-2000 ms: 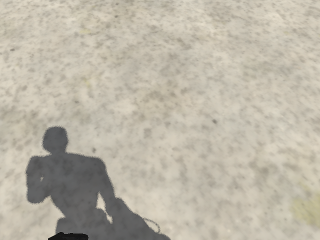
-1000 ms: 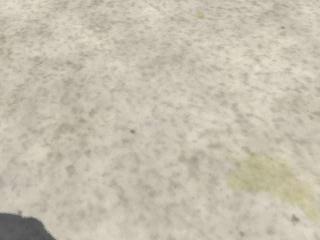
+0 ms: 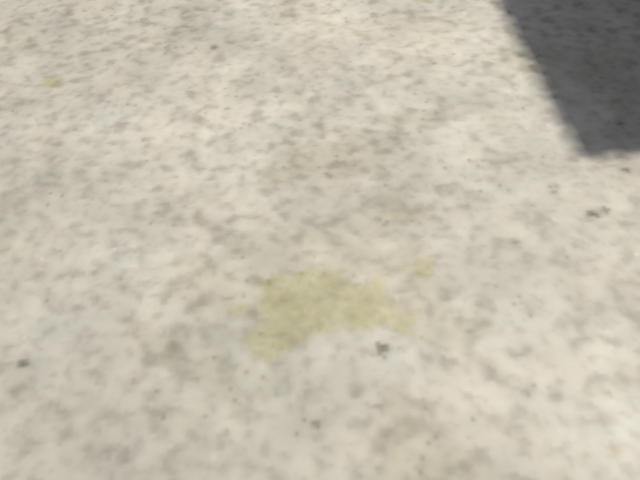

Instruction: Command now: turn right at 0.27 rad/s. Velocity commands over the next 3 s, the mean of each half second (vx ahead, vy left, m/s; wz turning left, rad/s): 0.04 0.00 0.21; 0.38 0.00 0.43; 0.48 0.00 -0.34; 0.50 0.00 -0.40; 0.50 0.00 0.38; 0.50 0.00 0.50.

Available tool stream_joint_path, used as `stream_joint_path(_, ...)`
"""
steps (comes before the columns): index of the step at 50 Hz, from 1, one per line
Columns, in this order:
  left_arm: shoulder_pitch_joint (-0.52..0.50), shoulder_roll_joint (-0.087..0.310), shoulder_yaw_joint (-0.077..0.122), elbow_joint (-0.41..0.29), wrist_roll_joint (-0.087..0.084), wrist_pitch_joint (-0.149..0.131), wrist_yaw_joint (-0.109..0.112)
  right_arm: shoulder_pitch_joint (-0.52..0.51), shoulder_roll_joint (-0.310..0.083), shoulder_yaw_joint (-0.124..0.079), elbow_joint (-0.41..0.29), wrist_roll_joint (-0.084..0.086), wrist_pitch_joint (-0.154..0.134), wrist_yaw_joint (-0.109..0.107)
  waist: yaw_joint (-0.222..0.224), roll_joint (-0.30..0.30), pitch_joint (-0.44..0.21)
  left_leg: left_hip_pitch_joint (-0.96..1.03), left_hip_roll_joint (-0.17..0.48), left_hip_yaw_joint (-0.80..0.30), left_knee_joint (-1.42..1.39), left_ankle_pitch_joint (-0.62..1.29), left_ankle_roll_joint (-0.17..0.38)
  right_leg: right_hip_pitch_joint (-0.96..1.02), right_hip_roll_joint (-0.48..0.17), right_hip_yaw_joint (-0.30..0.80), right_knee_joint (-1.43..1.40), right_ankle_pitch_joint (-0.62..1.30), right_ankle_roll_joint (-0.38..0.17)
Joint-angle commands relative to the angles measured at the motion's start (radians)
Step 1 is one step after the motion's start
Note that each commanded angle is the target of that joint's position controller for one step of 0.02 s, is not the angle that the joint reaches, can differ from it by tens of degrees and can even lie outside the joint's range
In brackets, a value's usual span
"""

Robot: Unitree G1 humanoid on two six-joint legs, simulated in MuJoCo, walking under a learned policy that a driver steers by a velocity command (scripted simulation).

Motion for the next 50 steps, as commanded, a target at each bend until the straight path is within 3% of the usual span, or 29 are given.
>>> stream_joint_path(1,-0.012,0.091,0.011,-0.046,0.002,-0.023,0.015,0.061,-0.080,-0.019,-0.017,0.001,-0.002,0.010,0.003,-0.155,-0.147,-0.026,0.003,-0.016,0.033,0.067,-0.011,0.139,-0.235,0.157,-0.141,0.549,-0.122)
stream_joint_path(4,0.003,0.055,-0.016,-0.009,0.016,-0.036,0.024,0.044,-0.039,-0.003,0.004,0.007,0.010,0.018,0.019,-0.158,-0.117,0.049,0.004,-0.035,-0.142,0.073,-0.011,0.117,-0.240,0.132,-0.183,0.412,-0.102)
stream_joint_path(6,0.014,0.071,-0.021,0.018,0.027,-0.038,0.031,0.032,-0.035,0.001,0.015,0.007,0.013,0.018,0.035,-0.173,-0.087,0.104,-0.013,-0.046,-0.246,0.058,0.001,0.088,-0.250,0.126,-0.193,0.320,-0.096)
stream_joint_path(10,0.019,0.135,-0.003,0.044,0.020,-0.033,0.041,0.028,-0.062,-0.007,0.021,0.011,0.002,0.010,0.041,-0.165,-0.059,0.095,-0.042,-0.034,-0.281,-0.020,0.025,0.097,-0.296,0.153,-0.142,0.353,-0.131)
stream_joint_path(14,0.017,0.128,0.007,0.056,0.015,-0.029,0.048,0.038,-0.038,-0.002,0.018,0.016,-0.013,0.005,0.035,-0.139,-0.083,0.087,-0.040,-0.008,-0.287,-0.075,0.041,0.141,-0.339,0.159,-0.084,0.520,-0.166)
stream_joint_path(16,0.006,0.128,0.013,0.061,0.016,-0.026,0.050,0.049,-0.025,0.001,0.016,0.020,-0.017,0.006,0.024,-0.140,-0.100,0.120,-0.046,0.009,-0.347,-0.061,0.054,0.147,-0.339,0.139,-0.050,0.558,-0.158)
stream_joint_path(18,-0.019,0.136,0.021,0.062,0.011,-0.020,0.051,0.081,-0.011,0.004,0.020,0.020,-0.026,0.009,-0.012,-0.135,-0.112,0.216,-0.058,0.022,-0.526,0.078,0.075,0.108,-0.310,0.086,0.012,0.504,-0.110)
stream_joint_path(19,-0.014,0.137,0.025,0.060,0.013,-0.020,0.049,0.101,-0.034,0.000,0.022,0.011,-0.034,0.009,-0.023,-0.102,-0.134,0.303,-0.040,-0.046,-0.638,0.156,0.103,0.035,-0.270,0.054,0.059,0.274,-0.062)
stream_joint_path(20,-0.032,0.088,0.015,0.029,0.021,-0.020,0.043,0.159,-0.121,-0.021,0.028,-0.012,-0.044,0.008,-0.029,0.077,-0.153,0.431,0.134,-0.326,-0.744,0.123,0.169,-0.150,-0.150,-0.045,0.274,-0.053,-0.005)
stream_joint_path(21,-0.127,0.060,0.003,-0.038,0.031,-0.022,0.041,0.230,-0.236,-0.058,0.053,-0.001,-0.042,0.015,-0.065,0.246,-0.076,0.459,0.311,-0.641,-0.803,0.144,0.323,-0.422,0.035,-0.101,0.400,-0.401,0.033)
stream_joint_path(22,-0.129,0.087,0.007,-0.032,0.051,-0.027,0.033,0.241,-0.191,-0.051,0.058,-0.004,-0.041,0.017,-0.060,0.116,-0.040,0.437,0.318,-0.667,-0.843,-0.059,0.369,-0.479,-0.033,0.000,0.528,-0.383,0.036)
stream_joint_path(23,-0.115,0.107,0.015,-0.016,0.037,-0.034,0.019,0.181,-0.132,-0.038,0.044,0.005,-0.038,0.015,-0.030,0.047,0.008,0.390,0.260,-0.592,-0.868,-0.221,0.345,-0.488,-0.069,0.015,0.549,-0.272,0.041)
stream_joint_path(24,-0.098,0.118,0.018,-0.003,0.024,-0.045,0.006,0.119,-0.105,-0.030,0.028,0.006,-0.036,0.010,-0.003,0.037,0.038,0.359,0.200,-0.530,-0.895,-0.242,0.300,-0.481,-0.088,0.009,0.523,-0.188,0.054)
stream_joint_path(26,-0.087,0.110,0.015,0.013,0.039,-0.057,-0.012,0.110,-0.089,-0.026,0.026,0.006,-0.052,0.003,-0.003,0.044,0.015,0.398,0.130,-0.443,-0.897,-0.053,0.275,-0.467,-0.095,-0.009,0.511,-0.078,0.088)
stream_joint_path(29,-0.102,0.089,0.007,0.009,0.041,-0.064,-0.021,0.180,-0.106,-0.037,0.052,0.012,-0.078,0.010,-0.021,0.012,-0.030,0.448,0.106,-0.395,-0.865,0.112,0.276,-0.479,-0.093,-0.024,0.459,-0.011,0.118)
stream_joint_path(33,-0.190,0.088,0.001,-0.024,0.032,-0.069,-0.022,0.238,-0.119,-0.046,0.066,0.007,-0.088,0.010,-0.062,0.045,-0.011,0.428,0.098,-0.408,-0.854,0.129,0.279,-0.485,-0.095,-0.030,0.327,0.025,0.145)
stream_joint_path(37,-0.250,0.088,-0.008,-0.065,0.025,-0.083,-0.026,0.252,-0.141,-0.056,0.064,-0.001,-0.096,0.011,-0.077,0.063,-0.007,0.382,0.097,-0.434,-0.795,0.227,0.269,-0.407,-0.077,-0.035,0.205,0.016,0.136)
stream_joint_path(39,-0.206,0.102,-0.006,-0.069,0.019,-0.093,-0.022,0.215,-0.150,-0.060,0.050,-0.003,-0.101,0.010,-0.042,0.075,-0.026,0.326,0.098,-0.455,-0.752,0.322,0.240,-0.276,-0.062,-0.031,0.143,0.011,0.118)
stream_joint_path(41,-0.068,0.119,0.003,-0.038,0.013,-0.105,-0.007,0.148,-0.159,-0.062,0.030,0.000,-0.107,0.010,0.040,0.065,-0.064,0.218,0.071,-0.457,-0.663,0.406,0.192,-0.020,-0.033,-0.041,0.050,0.020,0.092)
stream_joint_path(42,0.048,0.151,0.016,-0.008,0.021,-0.117,0.007,0.142,-0.140,-0.055,0.032,0.006,-0.115,0.014,0.097,0.012,-0.123,0.169,0.017,-0.405,-0.521,0.444,0.162,0.151,-0.052,-0.029,0.000,0.031,0.069)
stream_joint_path(43,0.198,0.233,0.038,0.004,0.043,-0.127,0.024,0.151,-0.068,-0.034,0.016,0.018,-0.125,0.020,0.155,-0.142,-0.247,0.096,-0.066,-0.285,-0.231,0.333,0.127,0.333,-0.263,0.190,-0.090,-0.204,0.019)
stream_joint_path(44,0.255,0.326,0.057,0.021,0.052,-0.116,0.029,0.206,0.002,-0.016,-0.024,0.029,-0.127,0.022,0.117,-0.385,-0.313,-0.136,-0.212,-0.168,0.002,-0.129,0.099,0.441,-0.476,0.682,-0.259,-0.470,-0.076)
stream_joint_path(45,0.211,0.256,0.048,0.039,0.041,-0.110,0.020,0.243,-0.047,-0.018,0.021,0.006,-0.115,0.015,0.068,-0.252,-0.209,-0.194,-0.136,-0.196,0.127,-0.093,0.117,0.332,-0.473,0.754,-0.276,-0.546,-0.112)
stream_joint_path(46,0.142,0.168,0.030,0.024,0.028,-0.110,0.012,0.199,-0.060,-0.020,0.030,-0.004,-0.115,0.023,0.047,-0.140,-0.105,-0.201,-0.100,-0.190,0.139,0.001,0.126,0.234,-0.424,0.618,-0.259,-0.468,-0.110)
stream_joint_path(47,0.103,0.118,0.018,0.025,0.026,-0.114,0.007,0.145,-0.054,-0.017,0.024,-0.009,-0.118,0.033,0.039,-0.101,-0.060,-0.187,-0.068,-0.167,0.104,0.062,0.122,0.170,-0.364,0.474,-0.254,-0.291,-0.105)
stream_joint_path(49,0.106,0.083,0.005,0.043,0.021,-0.124,0.005,0.105,-0.048,-0.011,0.013,-0.033,-0.112,0.046,0.018,-0.166,-0.064,-0.157,-0.020,-0.102,0.046,0.106,0.097,0.136,-0.280,0.326,-0.257,-0.018,-0.101)
stream_joint_path(50,0.130,0.083,0.004,0.059,0.015,-0.132,0.000,0.098,-0.044,-0.007,0.011,-0.039,-0.109,0.050,0.017,-0.179,-0.080,-0.146,-0.020,-0.076,0.037,0.114,0.083,0.140,-0.263,0.295,-0.247,0.121,-0.112)
Next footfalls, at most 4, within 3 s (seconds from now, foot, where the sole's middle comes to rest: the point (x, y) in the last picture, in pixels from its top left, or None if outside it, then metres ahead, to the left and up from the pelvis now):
0.40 left None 0.00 0.10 -0.78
0.84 right None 0.30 -0.03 -0.78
1.30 left None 0.45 0.26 -0.78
1.82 right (312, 344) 0.75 0.10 -0.78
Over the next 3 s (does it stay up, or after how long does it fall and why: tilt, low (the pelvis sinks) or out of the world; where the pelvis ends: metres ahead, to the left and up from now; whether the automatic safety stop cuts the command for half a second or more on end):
stays up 1.25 0.24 -0.01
